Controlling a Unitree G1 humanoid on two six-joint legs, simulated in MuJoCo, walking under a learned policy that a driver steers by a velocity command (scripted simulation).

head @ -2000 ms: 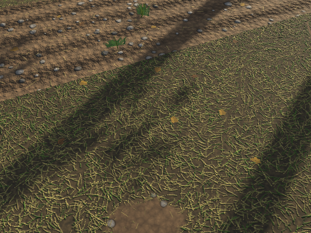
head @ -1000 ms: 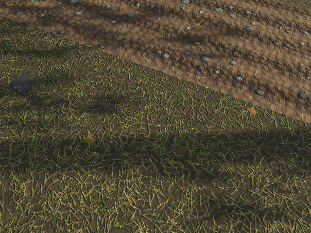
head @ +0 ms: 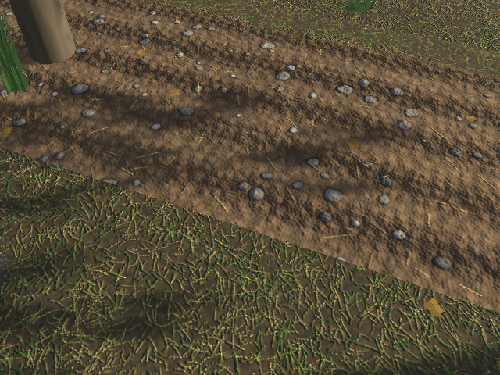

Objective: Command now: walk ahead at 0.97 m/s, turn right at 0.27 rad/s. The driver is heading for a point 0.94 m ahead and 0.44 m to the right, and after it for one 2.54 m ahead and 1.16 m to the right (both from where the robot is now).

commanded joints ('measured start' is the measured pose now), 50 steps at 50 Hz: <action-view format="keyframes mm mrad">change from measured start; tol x64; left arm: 1 -100 37 -3 -67 -15 -6 -11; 50 -195 88 -19 -217 -10 45 -54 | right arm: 1 -59 -74 -5 -65 3 -45 5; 50 -46 -169 -3 -106 -6 -39 -31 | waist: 1 17 49 184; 50 47 83 65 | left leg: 1 -185 223 -82 -293 182 47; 10 238 322 116 278 1543 -86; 14 -838 61 -184 1388 -142 -100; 28 -344 138 -81 259 394 -128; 35 383 570 -915 -43 -585 40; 50 5 287 218 -79 1129 -95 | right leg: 1 -10 29 -18 -182 181 0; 10 419 274 -236 -418 41 -133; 14 1185 -138 794 -738 -307 -451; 31 596 118 350 -465 699 -83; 35 -57 163 99 405 -271 -65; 50 222 182 -247 -240 122 -102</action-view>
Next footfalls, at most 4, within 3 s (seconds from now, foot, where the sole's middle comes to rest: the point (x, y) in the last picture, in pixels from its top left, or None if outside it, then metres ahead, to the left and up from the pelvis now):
0.24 right None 0.42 -0.07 -0.78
0.64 left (260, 256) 0.90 -0.03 -0.78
1.08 right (382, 209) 1.08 -0.46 -0.78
1.54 left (400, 155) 1.34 -0.58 -0.78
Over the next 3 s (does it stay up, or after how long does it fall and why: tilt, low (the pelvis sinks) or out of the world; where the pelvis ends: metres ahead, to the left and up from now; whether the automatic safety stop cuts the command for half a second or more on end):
stays up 1.29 -0.60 0.01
